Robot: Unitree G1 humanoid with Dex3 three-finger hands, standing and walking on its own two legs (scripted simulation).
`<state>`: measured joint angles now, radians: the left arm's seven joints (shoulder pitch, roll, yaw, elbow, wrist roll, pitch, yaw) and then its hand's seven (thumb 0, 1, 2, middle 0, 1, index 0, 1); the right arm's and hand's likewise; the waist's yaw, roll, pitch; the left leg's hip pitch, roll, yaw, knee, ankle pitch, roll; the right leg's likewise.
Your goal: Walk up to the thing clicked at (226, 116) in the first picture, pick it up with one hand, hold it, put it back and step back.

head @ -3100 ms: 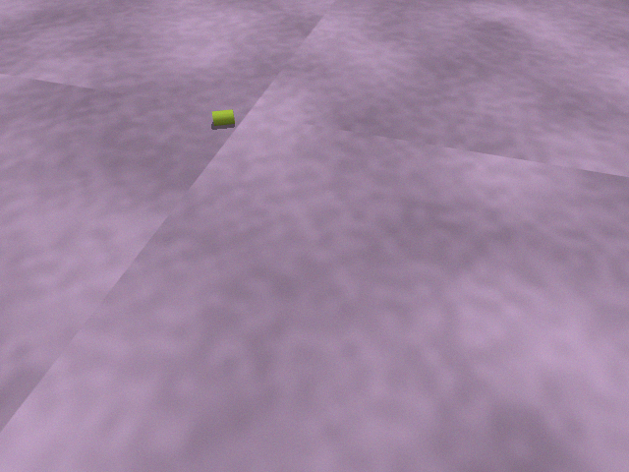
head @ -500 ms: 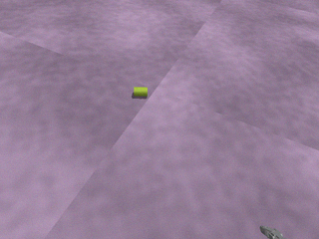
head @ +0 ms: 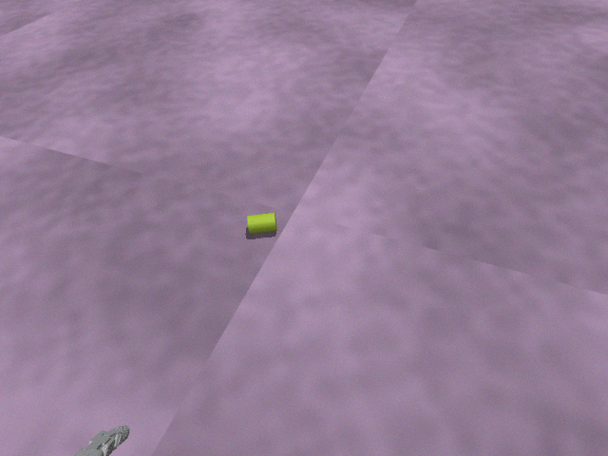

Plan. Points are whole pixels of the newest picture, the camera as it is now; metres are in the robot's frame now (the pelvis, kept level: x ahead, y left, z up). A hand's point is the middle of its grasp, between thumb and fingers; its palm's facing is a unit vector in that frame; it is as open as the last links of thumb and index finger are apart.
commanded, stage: walk up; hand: left
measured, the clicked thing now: (262, 223) +1.16 +0.24 -0.73
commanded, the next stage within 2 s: none
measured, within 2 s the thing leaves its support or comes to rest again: neither
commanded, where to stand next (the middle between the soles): +0.73 +0.00 m, yaw +3 degrees
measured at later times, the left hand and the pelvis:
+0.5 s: hand (133, 424) +0.21 +0.30 -0.16, palm faces -0.02 -0.95 -0.32, open 7.4 cm; pelvis +0.20 +0.03 -0.01, yaw +2 degrees
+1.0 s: hand (187, 289) +0.44 +0.24 -0.11, palm faces +0.01 -0.91 -0.42, open 7.3 cm; pelvis +0.36 -0.03 +0.00, yaw +1 degrees
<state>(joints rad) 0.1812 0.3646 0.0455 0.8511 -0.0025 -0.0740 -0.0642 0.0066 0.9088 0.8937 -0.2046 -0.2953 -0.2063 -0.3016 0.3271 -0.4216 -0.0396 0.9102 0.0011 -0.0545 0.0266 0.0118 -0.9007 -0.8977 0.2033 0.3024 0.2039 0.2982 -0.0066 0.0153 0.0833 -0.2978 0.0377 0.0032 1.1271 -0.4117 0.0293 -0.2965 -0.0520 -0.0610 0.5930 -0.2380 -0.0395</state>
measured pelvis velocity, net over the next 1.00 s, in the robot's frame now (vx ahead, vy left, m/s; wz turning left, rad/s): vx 0.36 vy -0.03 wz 0.01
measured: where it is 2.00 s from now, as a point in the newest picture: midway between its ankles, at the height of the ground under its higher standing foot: (320, 337)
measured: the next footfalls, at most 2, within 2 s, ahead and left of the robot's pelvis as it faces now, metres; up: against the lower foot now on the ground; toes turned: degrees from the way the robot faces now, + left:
left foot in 0.36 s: +0.31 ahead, +0.14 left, +0.00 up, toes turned +6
right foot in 0.86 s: +0.46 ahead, -0.15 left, +0.00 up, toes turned -4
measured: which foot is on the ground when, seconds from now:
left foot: up 0.00-0.34, down 0.36-0.90, up 0.92-1.00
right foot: down 0.00-0.40, up 0.42-0.84, down 0.86-1.00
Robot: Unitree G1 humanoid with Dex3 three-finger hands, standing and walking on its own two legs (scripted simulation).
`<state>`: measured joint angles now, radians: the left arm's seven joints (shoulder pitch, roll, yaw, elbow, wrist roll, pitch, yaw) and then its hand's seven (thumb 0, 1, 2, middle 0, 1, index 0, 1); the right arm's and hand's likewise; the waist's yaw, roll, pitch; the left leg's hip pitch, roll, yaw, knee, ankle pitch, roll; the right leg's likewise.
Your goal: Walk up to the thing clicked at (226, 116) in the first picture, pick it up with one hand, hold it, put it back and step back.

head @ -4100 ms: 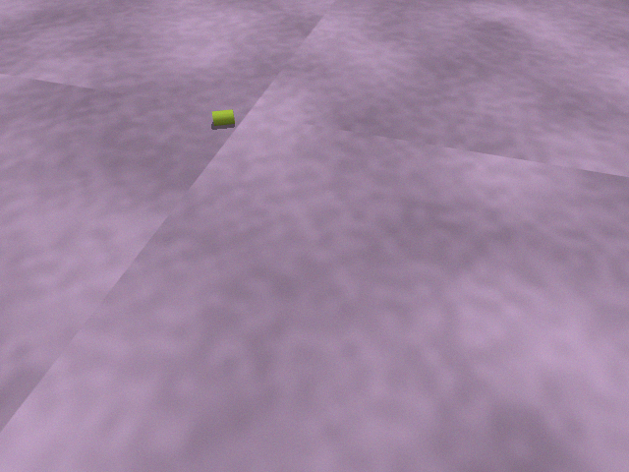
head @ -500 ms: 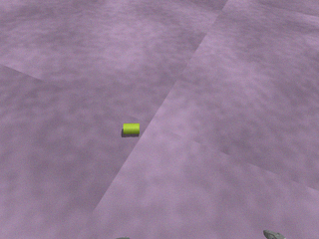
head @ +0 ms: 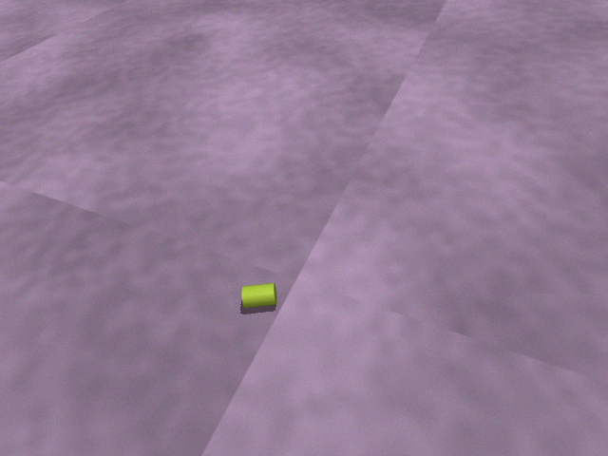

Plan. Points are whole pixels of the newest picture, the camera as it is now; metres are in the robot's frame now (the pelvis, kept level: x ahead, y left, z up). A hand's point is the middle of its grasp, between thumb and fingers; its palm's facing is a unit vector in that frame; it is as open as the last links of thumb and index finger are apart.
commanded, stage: walk up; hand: left
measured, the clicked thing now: (259, 295) +0.80 +0.26 -0.72
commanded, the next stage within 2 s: none
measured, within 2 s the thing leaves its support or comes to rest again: neither
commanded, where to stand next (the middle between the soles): +0.36 +0.03 m, yaw +2 degrees
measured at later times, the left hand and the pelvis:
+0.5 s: hand out of the picture +0.16 +0.32 -0.16, palm faces +0.00 -0.95 -0.32, open 7.4 cm; pelvis +0.14 +0.05 +0.00, yaw +3 degrees
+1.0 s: hand (159, 357) +0.31 +0.28 -0.13, palm faces -0.03 -0.92 -0.40, open 7.4 cm; pelvis +0.24 +0.02 +0.00, yaw +1 degrees
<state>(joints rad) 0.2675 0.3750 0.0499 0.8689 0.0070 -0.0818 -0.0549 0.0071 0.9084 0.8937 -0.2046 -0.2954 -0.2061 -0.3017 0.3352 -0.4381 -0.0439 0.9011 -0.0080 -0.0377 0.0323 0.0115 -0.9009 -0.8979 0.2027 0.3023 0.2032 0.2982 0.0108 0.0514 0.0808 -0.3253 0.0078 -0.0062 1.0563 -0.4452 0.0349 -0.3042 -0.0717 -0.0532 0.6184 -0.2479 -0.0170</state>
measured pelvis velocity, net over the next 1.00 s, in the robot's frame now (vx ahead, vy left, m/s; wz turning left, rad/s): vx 0.24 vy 0.02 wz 0.01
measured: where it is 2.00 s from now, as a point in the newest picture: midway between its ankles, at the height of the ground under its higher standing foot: (321, 442)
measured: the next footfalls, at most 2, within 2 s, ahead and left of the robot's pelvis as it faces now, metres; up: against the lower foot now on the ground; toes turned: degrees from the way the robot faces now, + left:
left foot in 0.38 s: +0.25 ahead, +0.15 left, +0.00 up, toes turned +7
right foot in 0.90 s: +0.35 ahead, -0.09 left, +0.00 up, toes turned -1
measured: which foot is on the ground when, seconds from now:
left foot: up 0.00-0.36, down 0.38-0.92, up 0.94-1.00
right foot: down 0.00-0.40, up 0.42-0.88, down 0.90-1.00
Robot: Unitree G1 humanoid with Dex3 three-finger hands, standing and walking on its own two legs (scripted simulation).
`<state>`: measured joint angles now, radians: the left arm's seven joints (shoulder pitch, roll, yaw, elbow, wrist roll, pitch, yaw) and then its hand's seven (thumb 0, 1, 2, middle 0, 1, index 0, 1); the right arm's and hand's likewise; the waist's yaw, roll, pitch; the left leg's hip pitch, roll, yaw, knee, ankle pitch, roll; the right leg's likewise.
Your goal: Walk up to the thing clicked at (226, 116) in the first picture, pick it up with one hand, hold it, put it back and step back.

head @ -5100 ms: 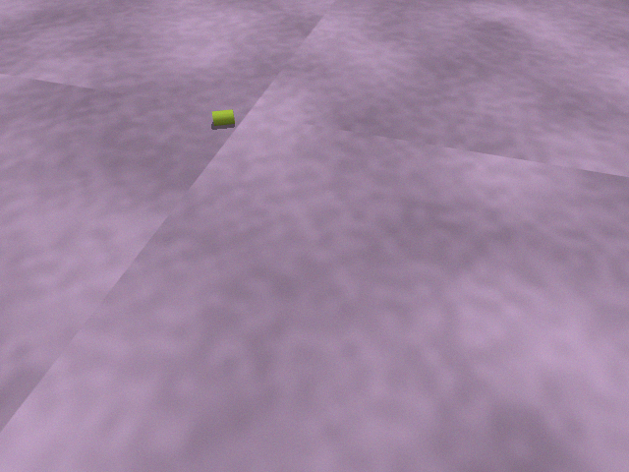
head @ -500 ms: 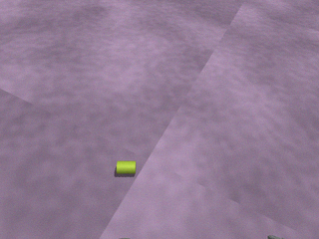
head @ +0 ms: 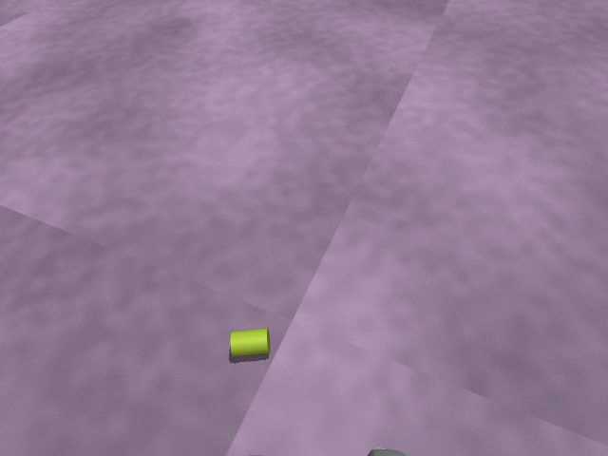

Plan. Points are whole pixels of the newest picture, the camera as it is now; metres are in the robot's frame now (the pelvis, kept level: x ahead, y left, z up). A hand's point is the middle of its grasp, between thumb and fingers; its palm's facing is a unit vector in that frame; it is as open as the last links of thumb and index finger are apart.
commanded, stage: walk up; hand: left
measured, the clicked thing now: (250, 342) +0.56 +0.23 -0.72
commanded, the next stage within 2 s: stand in 1.70 s
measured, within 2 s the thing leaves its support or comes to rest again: neither
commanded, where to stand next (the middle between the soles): +0.12 +0.01 m, yaw +1 degrees
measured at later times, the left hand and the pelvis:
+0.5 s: hand out of the picture +0.09 +0.27 -0.16, palm faces +0.00 -0.95 -0.31, open 7.3 cm; pelvis +0.03 +0.02 +0.01, yaw +1 degrees
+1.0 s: hand out of the picture +0.12 +0.26 -0.14, palm faces +0.03 -0.94 -0.33, open 7.3 cm; pelvis +0.05 +0.01 +0.02, yaw +2 degrees
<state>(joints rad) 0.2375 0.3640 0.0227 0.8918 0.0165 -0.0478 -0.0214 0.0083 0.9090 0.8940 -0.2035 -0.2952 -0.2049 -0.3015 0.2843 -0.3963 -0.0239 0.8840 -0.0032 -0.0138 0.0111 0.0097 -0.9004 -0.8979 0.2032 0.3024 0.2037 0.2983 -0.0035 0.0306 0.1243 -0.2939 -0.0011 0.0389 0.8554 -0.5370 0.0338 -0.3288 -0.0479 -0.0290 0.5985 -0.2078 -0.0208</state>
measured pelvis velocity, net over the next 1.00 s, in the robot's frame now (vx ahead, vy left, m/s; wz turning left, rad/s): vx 0.05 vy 0.01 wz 0.03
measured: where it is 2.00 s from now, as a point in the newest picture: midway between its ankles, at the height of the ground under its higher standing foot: outside the picture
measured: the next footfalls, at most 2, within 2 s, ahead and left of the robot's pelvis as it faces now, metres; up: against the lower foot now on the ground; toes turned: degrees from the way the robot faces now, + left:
left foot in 0.22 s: +0.10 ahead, +0.14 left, +0.00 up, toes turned +3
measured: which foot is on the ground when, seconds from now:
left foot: up 0.00-0.20, down 0.22-1.00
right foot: down 0.00-1.00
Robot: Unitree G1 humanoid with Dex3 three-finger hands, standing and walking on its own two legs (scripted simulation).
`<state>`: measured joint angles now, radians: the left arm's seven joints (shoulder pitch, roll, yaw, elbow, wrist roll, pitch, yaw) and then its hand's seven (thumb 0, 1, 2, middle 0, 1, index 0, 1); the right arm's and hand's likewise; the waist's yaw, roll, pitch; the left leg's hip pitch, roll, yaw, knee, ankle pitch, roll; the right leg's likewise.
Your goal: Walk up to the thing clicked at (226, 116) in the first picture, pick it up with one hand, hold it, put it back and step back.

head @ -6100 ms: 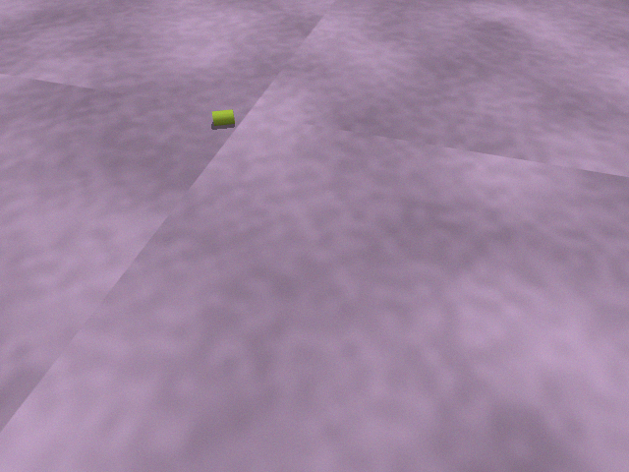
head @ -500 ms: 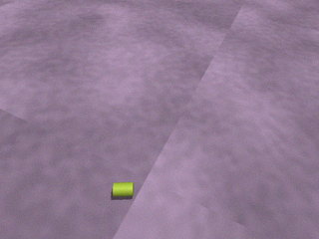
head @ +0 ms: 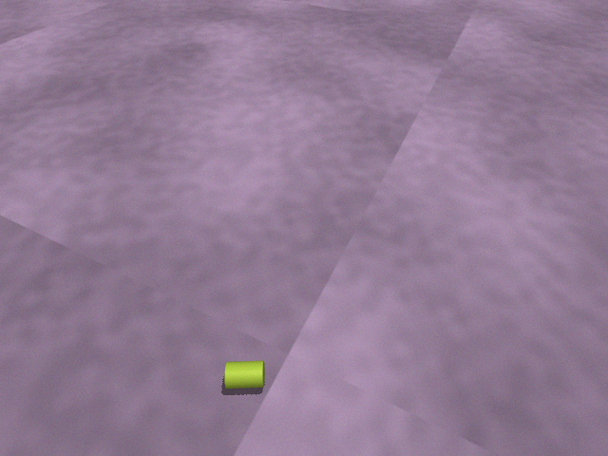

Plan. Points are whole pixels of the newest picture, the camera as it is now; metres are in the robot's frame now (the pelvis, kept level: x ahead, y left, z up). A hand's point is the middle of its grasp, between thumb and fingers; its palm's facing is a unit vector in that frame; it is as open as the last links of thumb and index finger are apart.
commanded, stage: walk up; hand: left
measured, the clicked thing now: (245, 374) +0.51 +0.21 -0.74
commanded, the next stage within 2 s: stand in 0.70 s
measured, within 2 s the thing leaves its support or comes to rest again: neither
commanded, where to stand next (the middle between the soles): +0.07 +0.00 m, yaw +0 degrees
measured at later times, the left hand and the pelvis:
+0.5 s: hand out of the picture +0.09 +0.25 -0.15, palm faces -0.03 -0.94 -0.33, open 7.3 cm; pelvis +0.01 +0.00 +0.00, yaw -1 degrees
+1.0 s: hand out of the picture +0.09 +0.25 -0.16, palm faces -0.03 -0.94 -0.34, open 7.3 cm; pelvis +0.01 +0.00 +0.00, yaw +0 degrees
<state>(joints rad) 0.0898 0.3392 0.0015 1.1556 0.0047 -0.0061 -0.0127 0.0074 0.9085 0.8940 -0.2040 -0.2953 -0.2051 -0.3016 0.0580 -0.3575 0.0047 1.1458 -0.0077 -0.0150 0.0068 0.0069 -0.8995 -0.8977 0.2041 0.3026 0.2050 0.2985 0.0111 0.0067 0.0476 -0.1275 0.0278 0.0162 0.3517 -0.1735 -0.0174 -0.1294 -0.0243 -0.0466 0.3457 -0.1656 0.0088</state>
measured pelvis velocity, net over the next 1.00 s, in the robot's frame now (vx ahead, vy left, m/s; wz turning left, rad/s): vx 0.01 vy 0.00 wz -0.01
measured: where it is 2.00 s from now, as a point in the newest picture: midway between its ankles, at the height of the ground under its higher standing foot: outside the picture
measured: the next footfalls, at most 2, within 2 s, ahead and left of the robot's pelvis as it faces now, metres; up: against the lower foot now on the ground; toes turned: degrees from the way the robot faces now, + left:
none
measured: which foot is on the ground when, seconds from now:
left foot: down 0.00-1.00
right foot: down 0.00-1.00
